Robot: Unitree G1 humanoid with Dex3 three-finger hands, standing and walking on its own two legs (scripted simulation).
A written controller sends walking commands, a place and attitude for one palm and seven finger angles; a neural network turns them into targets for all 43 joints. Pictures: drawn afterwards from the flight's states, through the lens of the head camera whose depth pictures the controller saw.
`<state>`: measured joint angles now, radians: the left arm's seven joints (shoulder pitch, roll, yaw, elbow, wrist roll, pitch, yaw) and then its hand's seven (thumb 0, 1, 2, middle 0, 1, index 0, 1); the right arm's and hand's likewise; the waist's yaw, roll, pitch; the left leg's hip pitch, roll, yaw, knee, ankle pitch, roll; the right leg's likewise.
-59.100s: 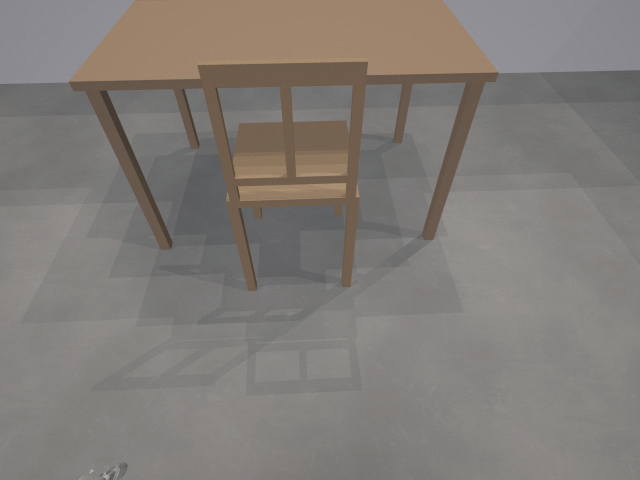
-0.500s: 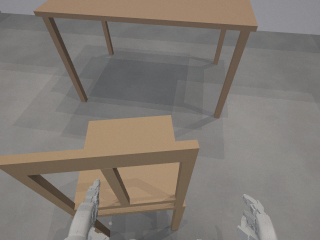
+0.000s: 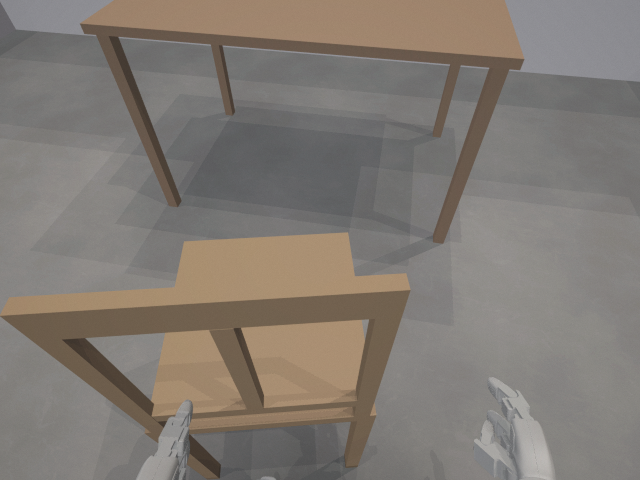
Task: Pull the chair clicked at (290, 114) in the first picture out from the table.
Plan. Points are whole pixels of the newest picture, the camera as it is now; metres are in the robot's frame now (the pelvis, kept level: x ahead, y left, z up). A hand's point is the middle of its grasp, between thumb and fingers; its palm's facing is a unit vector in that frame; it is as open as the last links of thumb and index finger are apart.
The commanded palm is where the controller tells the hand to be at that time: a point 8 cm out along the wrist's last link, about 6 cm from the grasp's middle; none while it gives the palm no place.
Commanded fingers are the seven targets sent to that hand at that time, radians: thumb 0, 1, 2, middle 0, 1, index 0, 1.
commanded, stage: draw the hand back to the body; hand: left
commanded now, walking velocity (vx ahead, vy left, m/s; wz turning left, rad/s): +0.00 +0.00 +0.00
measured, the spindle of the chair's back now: (242, 369) +0.27 +0.12 -0.02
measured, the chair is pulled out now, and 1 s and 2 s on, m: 0.66 0.66 0.66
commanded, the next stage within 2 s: step back with the hand held close in 1.56 s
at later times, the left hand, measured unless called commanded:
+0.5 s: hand (156, 454) +0.15 +0.16 +0.08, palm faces +0.01 -1.00 -0.09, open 17.2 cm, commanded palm +0.11 +0.23 +0.12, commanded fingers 0.00 -0.30 0.32 -0.04 -0.05 -0.04 -0.05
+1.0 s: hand (101, 437) +0.16 +0.20 +0.10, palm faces +0.11 -0.86 -0.50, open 10.0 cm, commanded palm +0.15 +0.27 +0.21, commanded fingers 0.00 0.61 0.76 -0.16 -0.24 -0.16 -0.24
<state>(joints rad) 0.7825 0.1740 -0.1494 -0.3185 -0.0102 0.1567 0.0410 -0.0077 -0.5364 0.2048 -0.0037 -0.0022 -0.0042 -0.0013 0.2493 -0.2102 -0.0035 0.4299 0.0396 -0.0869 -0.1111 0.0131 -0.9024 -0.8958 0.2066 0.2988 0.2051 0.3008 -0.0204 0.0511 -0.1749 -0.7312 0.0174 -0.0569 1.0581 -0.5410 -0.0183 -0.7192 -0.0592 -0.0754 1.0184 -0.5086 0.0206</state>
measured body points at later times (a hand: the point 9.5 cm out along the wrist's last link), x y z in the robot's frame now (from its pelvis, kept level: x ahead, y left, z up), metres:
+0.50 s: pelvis -0.01 -0.01 +0.00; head +0.02 -0.02 +0.45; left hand +0.14 +0.21 +0.09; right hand +0.18 -0.23 -0.08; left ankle -0.01 +0.13 -0.67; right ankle +0.00 -0.13 -0.67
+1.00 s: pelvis +0.02 -0.02 +0.06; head +0.02 -0.05 +0.51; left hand +0.15 +0.25 +0.13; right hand +0.21 -0.24 -0.03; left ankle -0.01 +0.13 -0.67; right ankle +0.00 -0.13 -0.67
